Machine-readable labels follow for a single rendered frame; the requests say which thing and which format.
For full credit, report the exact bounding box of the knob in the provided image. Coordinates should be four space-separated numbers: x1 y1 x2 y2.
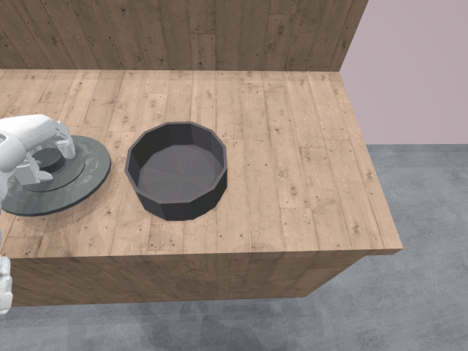
32 148 65 173

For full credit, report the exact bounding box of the robot left forearm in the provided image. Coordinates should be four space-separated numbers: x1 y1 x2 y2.
0 130 26 248

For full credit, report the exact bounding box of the lid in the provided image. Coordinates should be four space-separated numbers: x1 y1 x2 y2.
1 135 111 217

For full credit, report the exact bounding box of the table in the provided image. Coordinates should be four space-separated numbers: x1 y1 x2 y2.
0 0 403 307

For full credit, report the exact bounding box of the left robot hand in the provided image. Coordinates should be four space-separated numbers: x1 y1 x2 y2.
0 114 75 185

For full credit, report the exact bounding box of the pot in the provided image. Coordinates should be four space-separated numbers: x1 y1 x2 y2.
124 121 227 221

